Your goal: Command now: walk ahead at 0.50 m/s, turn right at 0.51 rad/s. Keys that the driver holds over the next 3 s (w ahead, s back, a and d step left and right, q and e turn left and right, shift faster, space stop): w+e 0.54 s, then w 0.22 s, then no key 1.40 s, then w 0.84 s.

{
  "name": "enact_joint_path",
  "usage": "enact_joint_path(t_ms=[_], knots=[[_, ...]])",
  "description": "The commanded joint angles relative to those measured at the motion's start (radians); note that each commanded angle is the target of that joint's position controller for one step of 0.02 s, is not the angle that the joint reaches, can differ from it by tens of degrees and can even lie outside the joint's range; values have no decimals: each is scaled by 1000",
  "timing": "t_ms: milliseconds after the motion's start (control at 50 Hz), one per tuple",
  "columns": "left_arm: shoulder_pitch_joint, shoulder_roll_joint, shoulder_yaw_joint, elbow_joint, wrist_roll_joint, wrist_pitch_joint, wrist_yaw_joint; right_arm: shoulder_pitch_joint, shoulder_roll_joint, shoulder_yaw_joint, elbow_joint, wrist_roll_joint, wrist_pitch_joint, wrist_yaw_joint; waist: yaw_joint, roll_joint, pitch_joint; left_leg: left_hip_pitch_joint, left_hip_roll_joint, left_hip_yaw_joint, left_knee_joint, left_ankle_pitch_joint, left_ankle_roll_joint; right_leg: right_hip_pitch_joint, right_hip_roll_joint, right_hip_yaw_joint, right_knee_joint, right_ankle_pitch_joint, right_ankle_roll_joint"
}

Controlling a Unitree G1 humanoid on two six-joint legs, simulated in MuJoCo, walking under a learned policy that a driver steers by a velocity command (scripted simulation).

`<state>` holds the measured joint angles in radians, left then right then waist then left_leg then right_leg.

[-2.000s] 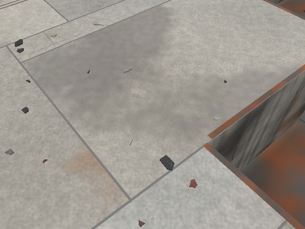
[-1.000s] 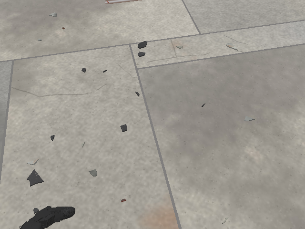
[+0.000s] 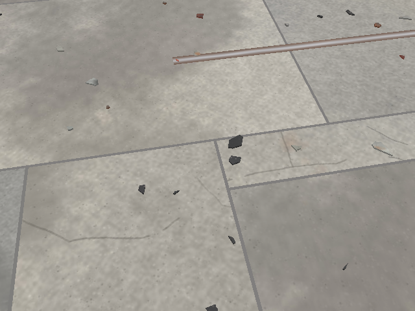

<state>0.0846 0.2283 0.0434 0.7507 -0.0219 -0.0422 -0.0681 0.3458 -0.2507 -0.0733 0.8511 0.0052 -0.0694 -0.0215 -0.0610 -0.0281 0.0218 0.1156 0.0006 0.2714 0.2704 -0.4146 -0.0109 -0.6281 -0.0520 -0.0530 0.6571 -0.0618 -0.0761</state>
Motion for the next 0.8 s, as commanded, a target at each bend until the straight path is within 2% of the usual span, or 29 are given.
enact_joint_path(t_ms=[20, 40, 60, 80, 100, 120, 140, 160, 180, 240, 280, 340, 400, 440, 480, 500, 520, 540, 560, 580, 600, 620, 640, 660, 680, 740, 760, 800], knots=[[62, 137, 51, -82, -8, -10, -5, -33, -220, -51, -55, 10, 14, -16, 109, 141, -58, -4, 279, -45, 266, 1245, 114, 162, 101, -89, -4, -136, -69], [219, 194, 83, -47, -8, -9, 7, -56, -224, -49, -61, 17, 16, -18, 199, 120, -140, -98, 239, -27, 481, 1188, 82, 403, 137, -76, -87, -69, -109], [347, 287, 114, -23, -1, 3, 33, -41, -182, -32, -81, -2, 3, -18, 239, -11, -225, -360, 181, -34, 804, 763, 35, 701, -9, 171, -120, -43, -170], [289, 363, 121, -54, -1, -7, 36, 42, -42, 11, -133, -15, -33, 0, 110, -245, -335, -793, -61, -187, 1185, -140, -30, 1014, -269, 793, -256, -150, -391], [329, 277, 95, -58, 8, -13, 33, -65, -132, -1, -151, 18, -79, 21, 191, -114, -407, -899, -26, -400, 1232, -130, 4, 1041, -283, 873, -364, -213, -373], [297, 219, 81, -55, 10, -22, 33, -140, -151, -5, -178, 48, -93, 27, 182, -68, -267, -944, 22, -392, 1178, -53, 31, 935, -250, 707, -361, -165, -320], [226, 186, 71, -65, 3, -29, 30, -150, -138, -1, -177, 31, -96, 21, 122, 39, -157, -907, 69, -381, 1065, 17, 36, 761, -199, 575, -362, -56, -276], [162, 146, 59, -80, 2, -31, 33, -152, -151, -11, -166, 1, -87, 12, 86, 48, -116, -840, 102, -372, 974, 52, 29, 637, -159, 483, -371, 37, -247], [133, 137, 53, -100, 12, -31, 38, -130, -154, -16, -164, -8, -73, 13, 56, 30, -92, -776, 117, -373, 936, 77, 20, 547, -134, 441, -395, 92, -243], [144, 176, 63, -103, 10, -37, 52, -128, -119, -10, -178, -22, -41, 10, 34, 21, -65, -732, 113, -340, 801, 132, -28, 420, -101, 367, -428, 222, -246], [168, 201, 70, -97, 6, -34, 66, -202, -97, 0, -203, -25, -34, 8, 54, 4, -42, -734, 93, -320, 658, 241, -53, 373, -66, 314, -429, 226, -221], [209, 204, 71, -87, -4, -21, 76, -316, -71, 14, -226, -19, -40, 17, 105, -41, -39, -664, 39, -308, 411, 441, -56, 348, -12, 276, -396, 124, -163], [258, 208, 71, -74, -7, -11, 78, -388, -92, 10, -249, -1, -50, 31, 138, -67, -41, -625, 4, -320, 296, 480, -51, 392, -39, 347, -355, 33, -147], [271, 200, 70, -71, -9, -6, 81, -393, -122, -1, -257, 2, -61, 40, 131, -77, -45, -611, -4, -343, 239, 429, -30, 457, -65, 420, -301, -15, -134], [251, 201, 72, -78, -5, -2, 85, -344, -146, -15, -250, 6, -72, 43, 94, -108, -50, -544, -6, -344, 208, 353, 2, 486, -81, 475, -244, -10, -116], [231, 185, 67, -87, -3, 0, 84, -266, -159, -26, -230, 3, -77, 39, 47, -112, -75, -437, -9, -328, 164, 359, 27, 473, -52, 470, -182, 27, -94], [219, 138, 50, -102, 4, -4, 81, -152, -195, -41, -215, -12, -83, 32, -10, -80, -168, -235, 72, -388, 176, 352, 76, 412, -1, 420, -12, 31, -58], [279, 77, 31, -127, 5, -11, 81, -10, -270, -60, -203, -33, -81, 24, -26, 99, -316, 115, 286, -671, 170, 264, 185, 154, 116, 292, 313, -182, 8], [365, 88, 22, -138, -14, -18, 83, 54, -276, -65, -163, -20, -68, 34, 2, 386, -379, 246, 429, -1068, 66, 20, 289, -97, 142, 230, 555, -538, 41], [339, 175, 40, -112, -22, -17, 82, 17, -185, -41, -178, -4, -63, 36, -15, 246, -256, 155, 399, -1027, 28, -137, 264, -177, 82, 262, 656, -473, 50], [249, 192, 44, -121, -12, -12, 80, -20, -143, -28, -179, -5, -53, 33, -24, 151, -145, 30, 354, -868, 22, -89, 226, -182, 50, 223, 674, -389, 54], [195, 177, 42, -136, 3, -13, 78, -62, -129, -20, -177, -13, -47, 35, -6, 94, -73, -97, 310, -762, 0, 25, 216, -156, 26, 203, 634, -330, 53], [170, 164, 44, -144, 10, -14, 75, -88, -108, -11, -170, -17, -46, 36, 16, 95, -34, -177, 273, -685, -23, 120, 213, -126, -1, 203, 581, -292, 50], [181, 146, 42, -144, 4, -13, 69, -101, -102, -7, -164, -20, -47, 36, 39, 120, -21, -234, 245, -625, -46, 179, 208, -79, -17, 194, 541, -273, 49], [192, 128, 38, -139, 1, -11, 66, -102, -97, -6, -155, -15, -50, 38, 50, 135, -23, -258, 229, -582, -64, 224, 214, -55, -22, 177, 504, -265, 51], [141, 95, 22, -154, 14, -12, 63, -85, -143, -17, -124, -3, -56, 37, 52, 118, -17, -267, 232, -497, -103, 365, 244, -65, -42, 133, 352, -199, 67], [115, 87, 16, -159, 17, -16, 61, -80, -155, -20, -116, 0, -53, 35, 44, 106, -19, -263, 229, -470, -109, 394, 244, -58, -50, 123, 288, -150, 71], [60, 68, 5, -165, 20, -25, 56, -87, -170, -20, -103, 0, -42, 31, 33, 101, -7, -286, 202, -382, -90, 588, 224, 8, -35, 89, 139, -59, 78]])
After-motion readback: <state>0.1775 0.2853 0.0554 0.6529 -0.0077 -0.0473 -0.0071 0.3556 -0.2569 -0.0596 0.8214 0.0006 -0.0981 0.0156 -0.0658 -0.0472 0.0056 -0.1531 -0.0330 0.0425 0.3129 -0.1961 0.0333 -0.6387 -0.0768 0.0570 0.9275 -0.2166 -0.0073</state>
